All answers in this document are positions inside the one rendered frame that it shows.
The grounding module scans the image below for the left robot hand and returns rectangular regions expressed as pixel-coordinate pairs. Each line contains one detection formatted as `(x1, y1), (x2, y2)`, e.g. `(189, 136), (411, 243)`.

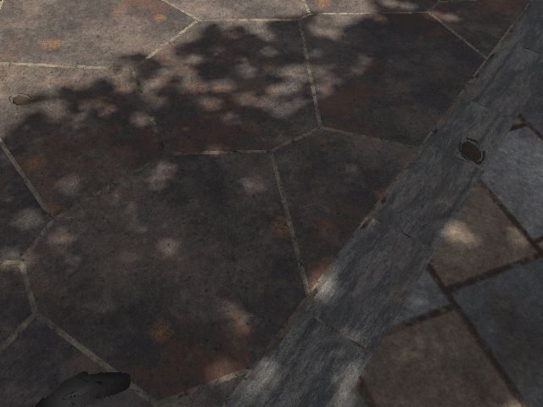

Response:
(31, 371), (131, 407)

